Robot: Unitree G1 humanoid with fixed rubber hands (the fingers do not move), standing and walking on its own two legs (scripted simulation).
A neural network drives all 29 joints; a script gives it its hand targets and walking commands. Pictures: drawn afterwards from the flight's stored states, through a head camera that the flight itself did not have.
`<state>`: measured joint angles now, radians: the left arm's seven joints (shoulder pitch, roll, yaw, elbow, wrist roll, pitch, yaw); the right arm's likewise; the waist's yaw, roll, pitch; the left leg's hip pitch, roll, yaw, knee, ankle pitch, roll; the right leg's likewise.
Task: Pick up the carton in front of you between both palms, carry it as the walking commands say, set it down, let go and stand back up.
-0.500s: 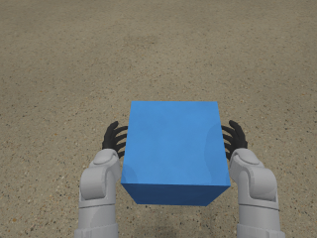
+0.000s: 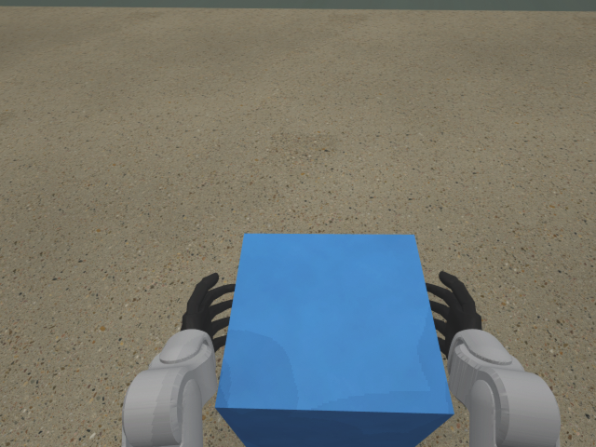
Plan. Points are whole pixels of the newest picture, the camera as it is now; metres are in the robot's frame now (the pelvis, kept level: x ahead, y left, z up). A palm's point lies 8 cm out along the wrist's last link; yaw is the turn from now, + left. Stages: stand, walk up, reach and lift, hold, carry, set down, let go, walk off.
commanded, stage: carry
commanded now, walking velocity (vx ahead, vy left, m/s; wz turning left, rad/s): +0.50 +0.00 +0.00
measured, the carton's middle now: (326, 352) +0.24 +0.00 +0.02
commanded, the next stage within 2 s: none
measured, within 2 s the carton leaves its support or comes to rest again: neither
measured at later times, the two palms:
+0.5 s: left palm (235, 170) +0.57 +0.17 +0.07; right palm (402, 175) +0.54 -0.13 +0.08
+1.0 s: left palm (261, 114) +0.76 +0.15 +0.08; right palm (398, 113) +0.76 -0.15 +0.07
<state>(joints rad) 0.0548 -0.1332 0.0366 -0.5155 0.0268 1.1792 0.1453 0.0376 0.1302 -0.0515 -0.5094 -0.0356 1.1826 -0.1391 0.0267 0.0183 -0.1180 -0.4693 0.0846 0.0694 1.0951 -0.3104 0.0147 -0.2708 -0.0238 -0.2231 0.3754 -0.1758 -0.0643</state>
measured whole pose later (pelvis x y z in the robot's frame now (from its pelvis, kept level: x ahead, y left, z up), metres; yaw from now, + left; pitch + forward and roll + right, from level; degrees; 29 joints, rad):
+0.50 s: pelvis +0.32 +0.05 +0.00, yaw -4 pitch +4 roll -1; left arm 0.04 -0.13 0.03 -0.52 0.06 1.18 0.13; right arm 0.04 0.13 -0.05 -0.50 -0.04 1.15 -0.13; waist -0.03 -0.01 -0.06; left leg -0.31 0.04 0.23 0.38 -0.15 0.07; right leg -0.46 -0.06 -0.09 1.10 -0.34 -0.01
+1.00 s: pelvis +0.52 +0.00 -0.01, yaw -1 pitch +4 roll -1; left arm 0.00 -0.13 0.05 -0.45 0.07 1.16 0.10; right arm -0.02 0.13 -0.05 -0.46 -0.09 1.18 -0.11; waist 0.01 0.05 -0.11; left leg -0.10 0.09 0.11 0.45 -0.40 -0.04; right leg -0.35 -0.02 -0.23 0.48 -0.19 -0.06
